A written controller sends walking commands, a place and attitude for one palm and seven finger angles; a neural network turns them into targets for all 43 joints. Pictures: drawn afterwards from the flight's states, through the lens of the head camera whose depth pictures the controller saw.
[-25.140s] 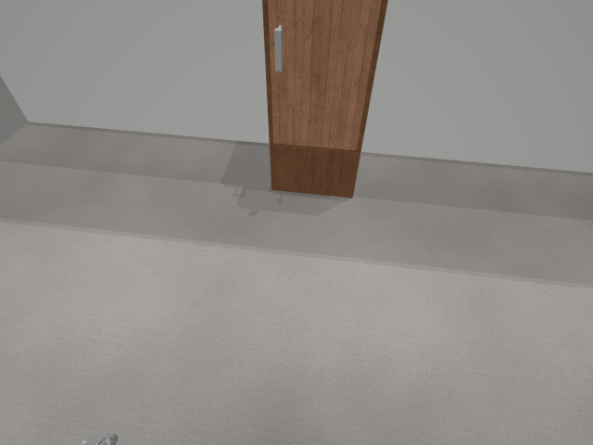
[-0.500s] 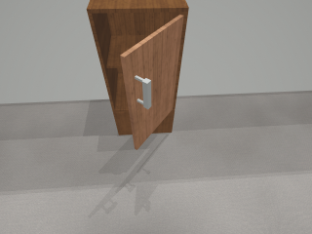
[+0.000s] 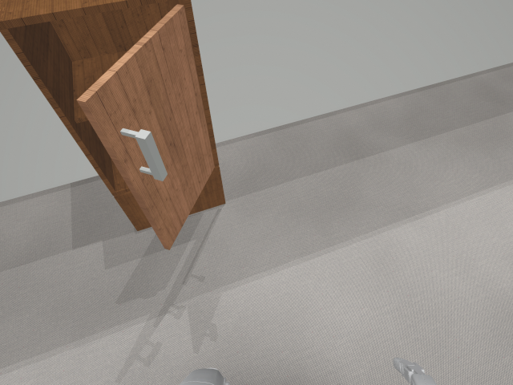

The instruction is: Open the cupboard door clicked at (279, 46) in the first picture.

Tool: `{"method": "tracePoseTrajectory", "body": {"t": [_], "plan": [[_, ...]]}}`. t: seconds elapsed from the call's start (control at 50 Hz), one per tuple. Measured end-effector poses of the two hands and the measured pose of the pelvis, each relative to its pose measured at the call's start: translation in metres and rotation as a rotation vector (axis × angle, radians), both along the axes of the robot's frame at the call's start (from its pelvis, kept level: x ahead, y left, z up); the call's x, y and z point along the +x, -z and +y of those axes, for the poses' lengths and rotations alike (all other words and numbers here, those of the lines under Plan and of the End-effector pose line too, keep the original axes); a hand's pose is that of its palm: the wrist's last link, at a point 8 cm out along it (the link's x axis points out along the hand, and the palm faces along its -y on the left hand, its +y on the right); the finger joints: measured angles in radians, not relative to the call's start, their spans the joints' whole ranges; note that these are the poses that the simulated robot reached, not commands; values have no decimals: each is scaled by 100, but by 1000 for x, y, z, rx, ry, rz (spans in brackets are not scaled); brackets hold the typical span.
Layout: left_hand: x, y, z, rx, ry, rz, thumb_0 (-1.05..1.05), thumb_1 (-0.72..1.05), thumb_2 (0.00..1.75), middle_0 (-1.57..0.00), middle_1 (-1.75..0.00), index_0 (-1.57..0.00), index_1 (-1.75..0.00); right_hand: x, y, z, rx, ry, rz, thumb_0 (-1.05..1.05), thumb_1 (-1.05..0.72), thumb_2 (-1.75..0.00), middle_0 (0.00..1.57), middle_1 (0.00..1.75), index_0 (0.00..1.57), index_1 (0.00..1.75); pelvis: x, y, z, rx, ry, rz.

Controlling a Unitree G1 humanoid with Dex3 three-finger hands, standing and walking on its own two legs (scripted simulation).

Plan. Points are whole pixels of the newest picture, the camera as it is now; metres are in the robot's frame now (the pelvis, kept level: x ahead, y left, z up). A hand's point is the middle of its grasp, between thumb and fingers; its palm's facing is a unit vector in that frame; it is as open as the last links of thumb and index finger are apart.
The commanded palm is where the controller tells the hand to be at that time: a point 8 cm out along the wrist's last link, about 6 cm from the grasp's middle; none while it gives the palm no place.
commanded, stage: walk to a spot facing it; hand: left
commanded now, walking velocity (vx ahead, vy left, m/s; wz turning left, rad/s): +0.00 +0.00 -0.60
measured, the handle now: (144, 154) +0.55 +0.29 -0.04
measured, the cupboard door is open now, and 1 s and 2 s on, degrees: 51 51 51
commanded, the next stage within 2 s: none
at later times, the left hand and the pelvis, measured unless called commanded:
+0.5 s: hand (182, 373) +0.15 +0.15 -0.16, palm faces -0.28 -0.92 -0.28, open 7.4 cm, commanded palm none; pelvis +0.01 -0.03 -0.01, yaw -18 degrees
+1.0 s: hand (299, 277) +0.34 -0.06 -0.16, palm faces -0.66 -0.72 -0.22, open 7.4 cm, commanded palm none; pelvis +0.09 -0.12 -0.02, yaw -38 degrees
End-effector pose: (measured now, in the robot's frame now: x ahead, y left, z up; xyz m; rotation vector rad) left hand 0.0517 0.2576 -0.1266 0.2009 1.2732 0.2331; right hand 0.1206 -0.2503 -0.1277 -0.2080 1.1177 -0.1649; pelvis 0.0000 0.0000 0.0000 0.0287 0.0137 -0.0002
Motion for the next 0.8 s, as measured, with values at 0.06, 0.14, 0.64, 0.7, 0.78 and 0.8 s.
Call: {"method": "tracePoseTrajectory", "body": {"t": [0.06, 0.14, 0.64, 0.7, 0.78, 0.8], "plan": [[9, 9, 1, -28, 31, 6, 0, 90, 90, -21, -29, -20, -30, -1, -5, 3, -16, 25, -43, 0, -91, -90, 20, 30, 20, 29, 2, 3, 6, -13, 39, 9], [30, 18, 2, -54, 83, -10, 0, 90, 90, -21, -29, -20, -30, -24, -4, 3, -43, 39, -23, 0, -91, -90, 20, 30, 20, 29, 2, 8, 8, -26, 82, 7], [127, 17, -71, -64, 437, 2, 0, 90, 90, -21, -29, -20, -30, -127, -2, -41, -38, 417, 55, 1, -91, -90, 20, 30, 20, 29, 28, 8, -21, -32, 408, 24], [150, 16, -82, -89, 488, 1, 1, 90, 90, -20, -29, -20, -30, -141, -5, -29, -36, 450, 70, 0, -91, -90, 20, 30, 20, 29, 37, 5, -23, -43, 446, 25], [192, 6, -111, -117, 563, -42, 1, 91, 90, -20, -29, -20, -30, -170, -10, -13, 6, 515, 161, 0, -90, -90, 20, 30, 21, 29, 51, -4, -36, -43, 502, 34], [203, 3, -121, -121, 585, -52, 1, 91, 90, -20, -29, -20, -30, -177, -10, -9, 18, 537, 183, 0, -90, -90, 20, 30, 21, 29, 55, -5, -40, -42, 519, 36]]}}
